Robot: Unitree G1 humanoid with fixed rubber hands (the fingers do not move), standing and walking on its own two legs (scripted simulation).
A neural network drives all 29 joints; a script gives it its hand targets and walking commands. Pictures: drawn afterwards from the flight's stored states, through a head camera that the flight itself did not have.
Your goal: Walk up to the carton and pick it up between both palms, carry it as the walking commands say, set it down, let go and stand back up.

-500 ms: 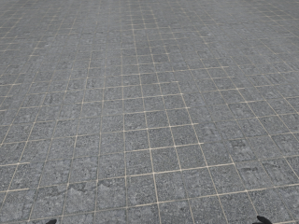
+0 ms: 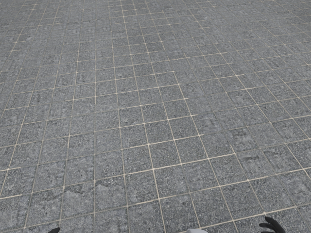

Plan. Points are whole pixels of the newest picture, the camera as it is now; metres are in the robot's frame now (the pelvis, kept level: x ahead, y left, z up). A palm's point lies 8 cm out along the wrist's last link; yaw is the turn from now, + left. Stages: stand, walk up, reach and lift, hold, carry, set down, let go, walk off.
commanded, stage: walk up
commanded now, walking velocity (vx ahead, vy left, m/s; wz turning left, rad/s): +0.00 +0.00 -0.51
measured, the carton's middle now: out of the picture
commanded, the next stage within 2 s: none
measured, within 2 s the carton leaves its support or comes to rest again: neither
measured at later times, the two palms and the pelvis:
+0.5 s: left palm out of the picture +0.13 +0.21 -0.10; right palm out of the picture +0.03 -0.34 -0.11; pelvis -0.02 -0.04 +0.01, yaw -15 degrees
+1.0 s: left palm (112, 207) +0.21 +0.15 -0.11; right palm out of the picture -0.15 -0.28 -0.12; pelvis -0.05 -0.01 +0.00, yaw -31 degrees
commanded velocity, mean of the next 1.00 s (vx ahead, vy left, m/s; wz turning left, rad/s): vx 0.00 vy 0.00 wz -0.51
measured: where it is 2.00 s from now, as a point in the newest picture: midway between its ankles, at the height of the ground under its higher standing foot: outside the picture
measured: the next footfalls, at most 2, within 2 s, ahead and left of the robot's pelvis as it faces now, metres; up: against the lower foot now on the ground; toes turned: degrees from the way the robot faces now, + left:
left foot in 0.64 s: +0.04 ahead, +0.10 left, +0.00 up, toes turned -18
right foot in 1.02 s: -0.10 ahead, -0.13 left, +0.00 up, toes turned -39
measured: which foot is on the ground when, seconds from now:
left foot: down 0.00-0.10, up 0.12-0.62, down 0.64-1.00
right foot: down 0.00-0.64, up 0.66-1.00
